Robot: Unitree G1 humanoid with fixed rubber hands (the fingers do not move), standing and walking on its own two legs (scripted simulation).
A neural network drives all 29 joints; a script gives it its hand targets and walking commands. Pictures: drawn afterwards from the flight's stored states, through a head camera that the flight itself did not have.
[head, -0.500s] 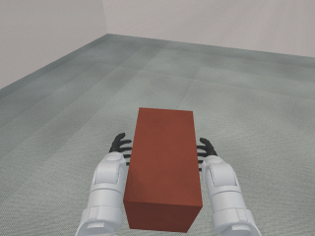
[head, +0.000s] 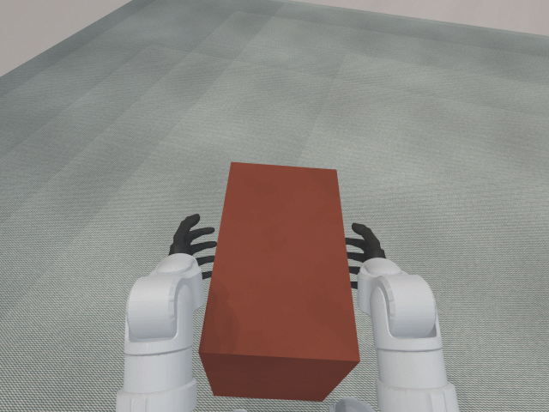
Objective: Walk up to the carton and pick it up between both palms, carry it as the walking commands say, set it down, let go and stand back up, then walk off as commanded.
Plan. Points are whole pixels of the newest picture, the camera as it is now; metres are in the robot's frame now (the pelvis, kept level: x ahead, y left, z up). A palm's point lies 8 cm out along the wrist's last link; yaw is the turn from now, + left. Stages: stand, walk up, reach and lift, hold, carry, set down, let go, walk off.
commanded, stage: carry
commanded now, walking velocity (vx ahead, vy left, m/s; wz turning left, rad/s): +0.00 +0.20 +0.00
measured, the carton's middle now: (276, 280) +0.32 +0.02 -0.01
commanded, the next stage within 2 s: none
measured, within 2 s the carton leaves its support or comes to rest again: neither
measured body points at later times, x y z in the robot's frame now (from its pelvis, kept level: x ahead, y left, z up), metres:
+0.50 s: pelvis -0.04 +0.13 +0.01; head -0.03 +0.14 +0.46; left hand +0.27 +0.27 +0.09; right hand +0.27 +0.01 +0.09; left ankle +0.00 +0.21 -0.71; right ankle -0.04 -0.04 -0.69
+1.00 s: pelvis -0.12 +0.31 +0.01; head -0.09 +0.34 +0.46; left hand +0.21 +0.43 +0.09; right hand +0.18 +0.18 +0.08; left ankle -0.04 +0.30 -0.71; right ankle -0.16 +0.16 -0.65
